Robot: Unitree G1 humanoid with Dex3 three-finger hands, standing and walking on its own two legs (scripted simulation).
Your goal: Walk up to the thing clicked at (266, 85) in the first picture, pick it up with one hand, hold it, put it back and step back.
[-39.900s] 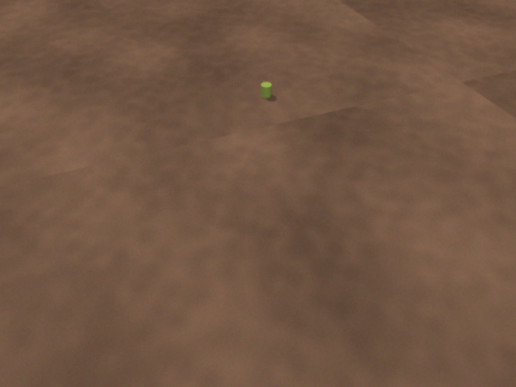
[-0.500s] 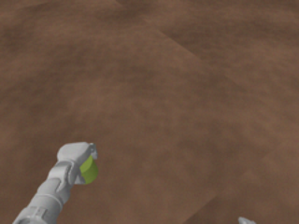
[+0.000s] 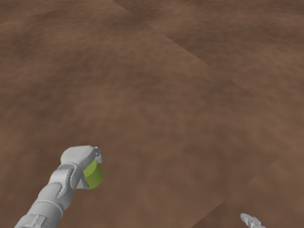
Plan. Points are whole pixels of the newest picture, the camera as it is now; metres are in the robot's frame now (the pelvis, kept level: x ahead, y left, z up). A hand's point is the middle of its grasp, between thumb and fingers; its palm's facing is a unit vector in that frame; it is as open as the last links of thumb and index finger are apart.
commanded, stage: hold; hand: left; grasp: from above
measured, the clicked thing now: (87, 172) +0.31 +0.22 -0.08
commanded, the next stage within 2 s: crouch in 0.90 s
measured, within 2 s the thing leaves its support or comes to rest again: neither
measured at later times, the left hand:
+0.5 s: hand (81, 171) +0.29 +0.22 -0.03, palm faces -0.45 -0.07 -0.89, open 9.8 cm
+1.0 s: hand (83, 169) +0.30 +0.22 -0.03, palm faces -0.46 -0.07 -0.89, open 9.8 cm
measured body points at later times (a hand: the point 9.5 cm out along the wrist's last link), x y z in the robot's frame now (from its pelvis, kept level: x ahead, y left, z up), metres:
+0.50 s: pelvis +0.00 +0.00 +0.00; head +0.02 -0.02 +0.45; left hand +0.31 +0.22 +0.02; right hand +0.15 -0.25 -0.11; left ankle +0.02 +0.13 -0.73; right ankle +0.02 -0.14 -0.73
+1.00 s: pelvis +0.01 +0.00 +0.01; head +0.02 -0.02 +0.46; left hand +0.32 +0.22 +0.02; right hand +0.15 -0.26 -0.11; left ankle +0.02 +0.13 -0.73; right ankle +0.02 -0.14 -0.73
